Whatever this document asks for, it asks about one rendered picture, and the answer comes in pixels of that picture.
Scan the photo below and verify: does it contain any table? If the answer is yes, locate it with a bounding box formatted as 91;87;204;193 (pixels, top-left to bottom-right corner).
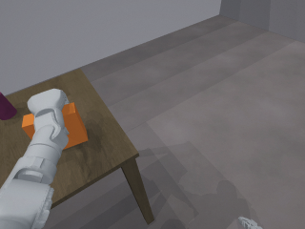
0;69;154;225

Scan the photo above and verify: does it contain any sponge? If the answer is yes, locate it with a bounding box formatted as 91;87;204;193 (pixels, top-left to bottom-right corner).
22;102;88;150

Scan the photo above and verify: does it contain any left robot forearm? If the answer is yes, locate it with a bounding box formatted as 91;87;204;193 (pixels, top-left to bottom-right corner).
0;106;69;199

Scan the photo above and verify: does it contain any robot left upper arm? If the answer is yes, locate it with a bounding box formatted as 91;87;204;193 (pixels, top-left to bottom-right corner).
0;178;54;229

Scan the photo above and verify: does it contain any right robot hand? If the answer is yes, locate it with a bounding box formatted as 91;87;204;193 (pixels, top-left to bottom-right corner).
238;217;263;229

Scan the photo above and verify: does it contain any left robot hand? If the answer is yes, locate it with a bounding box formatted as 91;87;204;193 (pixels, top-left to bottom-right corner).
27;89;70;135

